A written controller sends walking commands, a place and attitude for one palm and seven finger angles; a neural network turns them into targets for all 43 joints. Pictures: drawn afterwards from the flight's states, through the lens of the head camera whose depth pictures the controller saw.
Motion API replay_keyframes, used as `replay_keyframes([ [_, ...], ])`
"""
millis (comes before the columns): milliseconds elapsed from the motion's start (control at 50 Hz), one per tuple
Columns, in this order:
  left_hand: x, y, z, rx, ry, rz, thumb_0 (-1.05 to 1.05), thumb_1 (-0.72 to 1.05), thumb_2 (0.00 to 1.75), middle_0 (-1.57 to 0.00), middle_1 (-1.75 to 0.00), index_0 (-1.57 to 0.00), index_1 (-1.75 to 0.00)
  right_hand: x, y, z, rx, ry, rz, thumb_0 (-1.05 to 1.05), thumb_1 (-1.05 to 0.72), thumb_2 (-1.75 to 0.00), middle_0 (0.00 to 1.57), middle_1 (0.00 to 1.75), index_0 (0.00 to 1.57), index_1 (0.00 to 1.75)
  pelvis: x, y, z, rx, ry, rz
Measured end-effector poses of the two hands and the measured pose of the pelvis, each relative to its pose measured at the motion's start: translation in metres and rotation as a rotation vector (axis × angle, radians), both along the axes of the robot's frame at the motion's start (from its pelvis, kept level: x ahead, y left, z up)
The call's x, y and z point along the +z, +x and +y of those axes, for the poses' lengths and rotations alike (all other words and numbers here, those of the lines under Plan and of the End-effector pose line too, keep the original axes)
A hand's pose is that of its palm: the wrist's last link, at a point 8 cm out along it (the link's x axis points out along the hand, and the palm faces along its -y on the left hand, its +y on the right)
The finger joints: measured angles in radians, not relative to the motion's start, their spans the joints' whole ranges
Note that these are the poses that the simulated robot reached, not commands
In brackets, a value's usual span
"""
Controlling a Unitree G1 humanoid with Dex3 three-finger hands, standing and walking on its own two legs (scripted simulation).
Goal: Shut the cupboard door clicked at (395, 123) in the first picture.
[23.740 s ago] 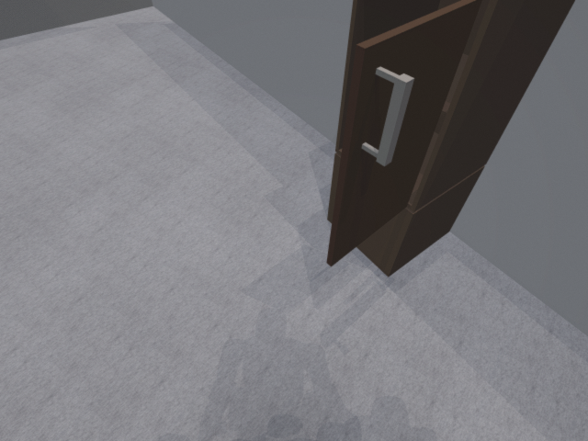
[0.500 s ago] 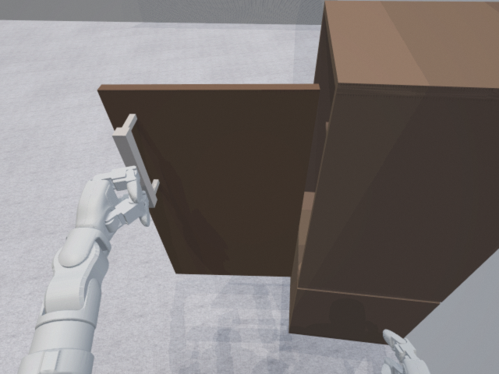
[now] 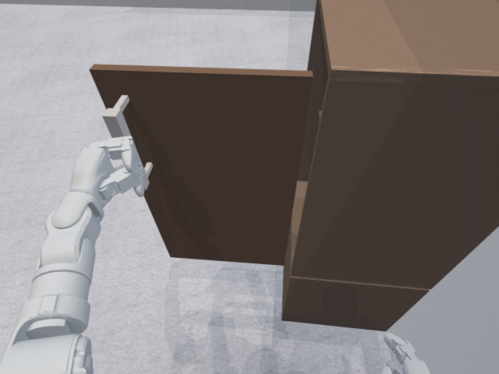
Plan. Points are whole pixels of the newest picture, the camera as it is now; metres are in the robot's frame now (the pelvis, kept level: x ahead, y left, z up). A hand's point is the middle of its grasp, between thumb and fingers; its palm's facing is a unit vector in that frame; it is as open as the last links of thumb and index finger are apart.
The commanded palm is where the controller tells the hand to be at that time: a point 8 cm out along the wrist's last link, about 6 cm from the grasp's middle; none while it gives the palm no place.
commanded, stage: push the door shut along its arc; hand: left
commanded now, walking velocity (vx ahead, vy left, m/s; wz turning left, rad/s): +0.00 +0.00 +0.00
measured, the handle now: (133, 145) +0.46 +0.22 +0.13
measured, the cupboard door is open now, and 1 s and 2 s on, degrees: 91 74 52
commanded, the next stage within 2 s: pull the fist back off the door in 1.50 s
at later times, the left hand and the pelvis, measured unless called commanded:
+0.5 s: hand (164, 146) +0.45 +0.16 +0.13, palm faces -0.20 -0.98 -0.03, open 3.1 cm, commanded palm +0.44 +0.21 +0.13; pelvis +0.00 +0.01 -0.01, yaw +0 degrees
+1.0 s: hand (195, 126) +0.50 +0.12 +0.14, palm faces -0.33 -0.94 -0.01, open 3.1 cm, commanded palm +0.50 +0.17 +0.13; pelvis +0.01 +0.01 -0.01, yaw -2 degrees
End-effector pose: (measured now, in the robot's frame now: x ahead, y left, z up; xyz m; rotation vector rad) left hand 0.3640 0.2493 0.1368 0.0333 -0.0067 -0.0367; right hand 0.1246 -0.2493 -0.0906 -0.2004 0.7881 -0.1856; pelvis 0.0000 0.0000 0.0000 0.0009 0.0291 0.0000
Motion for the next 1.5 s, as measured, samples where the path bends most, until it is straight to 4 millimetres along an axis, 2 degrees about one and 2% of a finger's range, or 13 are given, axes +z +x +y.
replay_keyframes([
  [140,0.000,0.022,-0.003,-0.050,0.007,0.009,0.02,0.89,0.91,-1.31,-1.50,-1.30,-1.50,-0.009,-0.028,-0.009,-0.036,-0.024,0.086,0.01,-0.91,-0.90,0.20,0.30,0.20,0.30,-0.002,-0.001,0.003,0.004,-0.002,0.020],
  [280,0.001,0.045,-0.014,-0.106,-0.002,0.013,0.02,0.90,0.90,-1.31,-1.50,-1.30,-1.50,-0.015,-0.050,-0.009,-0.065,-0.028,0.153,0.01,-0.91,-0.90,0.20,0.30,0.20,0.30,-0.003,-0.001,0.007,0.002,-0.003,0.047],
  [660,0.000,0.101,-0.037,-0.209,-0.017,0.032,0.01,0.90,0.90,-1.30,-1.50,-1.30,-1.50,-0.023,-0.090,-0.002,-0.124,-0.033,0.275,0.01,-0.91,-0.90,0.20,0.30,0.20,0.30,-0.009,0.004,0.016,-0.014,-0.004,0.122],
  [780,0.003,0.115,-0.053,-0.264,-0.008,0.028,0.01,0.90,0.90,-1.30,-1.50,-1.30,-1.50,-0.025,-0.102,-0.003,-0.142,-0.038,0.317,0.01,-0.91,-0.90,0.20,0.30,0.20,0.30,-0.010,0.006,0.018,-0.017,-0.006,0.142],
  [980,0.008,0.131,-0.074,-0.302,-0.017,0.029,0.01,0.90,0.90,-1.30,-1.50,-1.30,-1.50,-0.026,-0.115,-0.005,-0.179,-0.031,0.353,0.01,-0.91,-0.90,0.20,0.30,0.20,0.30,-0.011,0.010,0.015,-0.029,-0.003,0.161],
  [1160,0.007,0.142,-0.075,-0.322,-0.016,0.061,-0.01,0.87,0.90,-1.30,-1.50,-1.30,-1.50,-0.028,-0.127,-0.012,-0.179,-0.052,0.399,0.01,-0.91,-0.90,0.20,0.30,0.20,0.30,-0.014,0.003,0.010,-0.019,-0.008,0.185],
  [1340,0.009,0.155,-0.083,-0.355,-0.014,0.066,0.00,0.90,0.93,-1.30,-1.50,-1.30,-1.50,-0.029,-0.148,-0.021,-0.186,-0.087,0.465,0.01,-0.91,-0.90,0.20,0.30,0.20,0.30,-0.020,-0.005,0.009,-0.010,-0.013,0.224],
  [1500,0.008,0.170,-0.098,-0.378,-0.025,0.069,0.00,0.96,0.97,-1.30,-1.50,-1.30,-1.50,-0.032,-0.170,-0.020,-0.204,-0.096,0.530,0.01,-0.91,-0.90,0.20,0.30,0.20,0.30,-0.026,-0.008,0.010,-0.008,-0.017,0.259],
])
